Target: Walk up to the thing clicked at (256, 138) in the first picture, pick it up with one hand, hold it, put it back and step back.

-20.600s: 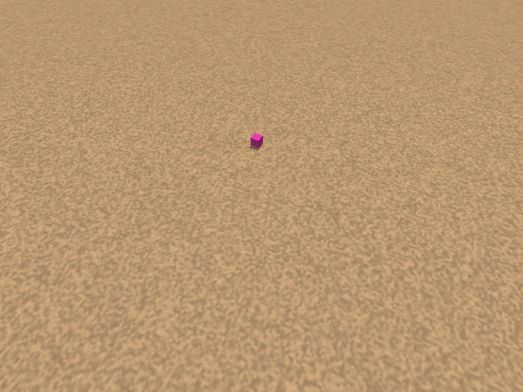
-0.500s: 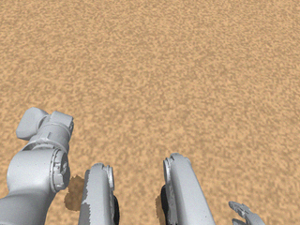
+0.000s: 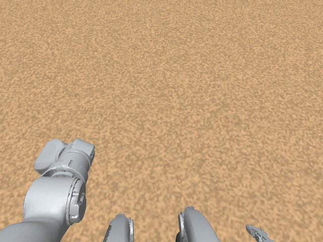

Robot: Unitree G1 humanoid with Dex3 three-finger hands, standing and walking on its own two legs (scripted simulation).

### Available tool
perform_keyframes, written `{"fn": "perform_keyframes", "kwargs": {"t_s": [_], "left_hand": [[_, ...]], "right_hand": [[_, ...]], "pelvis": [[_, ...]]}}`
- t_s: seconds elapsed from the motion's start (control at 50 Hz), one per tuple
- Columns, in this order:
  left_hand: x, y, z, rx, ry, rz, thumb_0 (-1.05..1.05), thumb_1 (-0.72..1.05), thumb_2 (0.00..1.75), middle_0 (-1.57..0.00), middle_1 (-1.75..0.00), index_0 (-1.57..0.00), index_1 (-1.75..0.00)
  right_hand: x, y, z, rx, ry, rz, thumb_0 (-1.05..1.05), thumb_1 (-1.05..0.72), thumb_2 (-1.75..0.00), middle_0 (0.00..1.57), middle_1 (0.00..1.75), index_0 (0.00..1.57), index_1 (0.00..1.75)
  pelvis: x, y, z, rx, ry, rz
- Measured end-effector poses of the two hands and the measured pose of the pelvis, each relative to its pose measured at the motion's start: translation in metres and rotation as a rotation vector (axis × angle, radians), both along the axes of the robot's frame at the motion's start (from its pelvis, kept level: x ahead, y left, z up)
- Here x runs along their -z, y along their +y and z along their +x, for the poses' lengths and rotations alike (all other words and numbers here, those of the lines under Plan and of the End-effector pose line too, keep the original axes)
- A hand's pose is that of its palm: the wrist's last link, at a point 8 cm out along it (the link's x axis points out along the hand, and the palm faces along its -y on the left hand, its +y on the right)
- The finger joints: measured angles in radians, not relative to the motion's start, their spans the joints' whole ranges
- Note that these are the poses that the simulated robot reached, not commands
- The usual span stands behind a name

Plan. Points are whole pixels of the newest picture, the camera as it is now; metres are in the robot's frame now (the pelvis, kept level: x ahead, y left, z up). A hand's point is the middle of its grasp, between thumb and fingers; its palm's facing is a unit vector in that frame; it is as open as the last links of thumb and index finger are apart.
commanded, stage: lift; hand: left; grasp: from above
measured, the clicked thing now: (67, 164) +0.36 +0.26 -0.10
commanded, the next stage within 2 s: hold in 0.40 s
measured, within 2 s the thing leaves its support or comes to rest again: neither
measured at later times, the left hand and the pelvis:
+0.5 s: hand (55, 150) +0.36 +0.25 +0.01, palm faces -0.12 -0.45 -0.88, open 8.1 cm; pelvis +0.04 +0.01 +0.07, yaw +0 degrees
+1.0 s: hand (55, 141) +0.37 +0.24 +0.04, palm faces -0.10 -0.45 -0.89, open 8.1 cm; pelvis +0.06 +0.01 +0.09, yaw +0 degrees
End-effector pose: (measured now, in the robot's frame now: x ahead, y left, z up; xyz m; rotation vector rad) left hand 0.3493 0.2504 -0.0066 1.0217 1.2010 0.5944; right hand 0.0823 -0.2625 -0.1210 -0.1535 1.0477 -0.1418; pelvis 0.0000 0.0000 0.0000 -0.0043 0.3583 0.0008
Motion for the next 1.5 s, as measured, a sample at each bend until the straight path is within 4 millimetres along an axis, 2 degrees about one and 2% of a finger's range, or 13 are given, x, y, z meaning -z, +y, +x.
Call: {"fn": "perform_keyframes", "kwargs": {"t_s": [0.28,0.42,0.54,0.7,0.88,1.5], "left_hand": [[-0.048,-0.004,0.001,-0.014,-0.006,-0.011,0.02,0.36,0.36,-0.98,-0.41,-0.77,-0.34],[-0.071,0.001,0.007,-0.011,0.005,0.002,0.02,0.36,0.36,-0.98,-0.41,-0.77,-0.34],[-0.081,0.004,0.011,-0.023,0.000,-0.004,0.02,0.36,0.37,-0.97,-0.42,-0.77,-0.34],[-0.088,0.000,0.014,-0.011,0.001,-0.008,0.02,0.36,0.37,-0.97,-0.43,-0.76,-0.35],[-0.098,-0.003,0.018,0.002,-0.015,0.010,0.01,0.36,0.37,-0.97,-0.43,-0.76,-0.35],[-0.123,-0.021,0.001,-0.015,-0.049,0.012,-0.01,0.33,0.43,-0.99,-0.44,-0.75,-0.37]], "right_hand": [[-0.039,0.017,0.015,-0.028,0.034,0.050,0.01,-0.89,-0.90,0.20,0.30,0.20,0.30],[-0.060,0.016,0.031,-0.039,0.011,0.039,0.01,-0.89,-0.89,0.20,0.30,0.20,0.30],[-0.073,0.015,0.048,-0.057,-0.004,0.030,0.01,-0.89,-0.89,0.20,0.30,0.20,0.30],[-0.085,0.017,0.069,-0.072,-0.028,0.030,0.01,-0.89,-0.89,0.20,0.30,0.20,0.30],[-0.091,0.023,0.084,-0.088,-0.050,0.045,0.01,-0.89,-0.89,0.20,0.30,0.20,0.30],[-0.105,0.017,0.100,-0.124,-0.123,0.060,0.01,-0.90,-0.90,0.20,0.30,0.19,0.30]], "pelvis": [[-0.047,0.007,0.018,0.001,-0.070,0.001],[-0.064,0.011,0.030,-0.004,-0.105,0.000],[-0.073,0.013,0.040,-0.005,-0.122,0.001],[-0.081,0.014,0.050,-0.007,-0.142,0.004],[-0.086,0.015,0.056,-0.007,-0.164,0.007],[-0.096,0.004,0.047,-0.004,-0.225,0.016]]}}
